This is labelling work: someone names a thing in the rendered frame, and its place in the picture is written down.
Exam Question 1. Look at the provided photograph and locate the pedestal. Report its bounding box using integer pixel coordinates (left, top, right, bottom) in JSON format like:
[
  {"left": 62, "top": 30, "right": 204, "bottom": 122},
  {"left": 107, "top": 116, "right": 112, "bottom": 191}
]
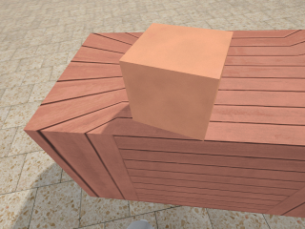
[{"left": 24, "top": 30, "right": 305, "bottom": 218}]

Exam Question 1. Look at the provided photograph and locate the carton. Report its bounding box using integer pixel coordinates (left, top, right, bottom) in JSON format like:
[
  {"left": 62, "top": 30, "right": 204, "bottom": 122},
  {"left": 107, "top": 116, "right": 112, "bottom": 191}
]
[{"left": 118, "top": 23, "right": 234, "bottom": 141}]

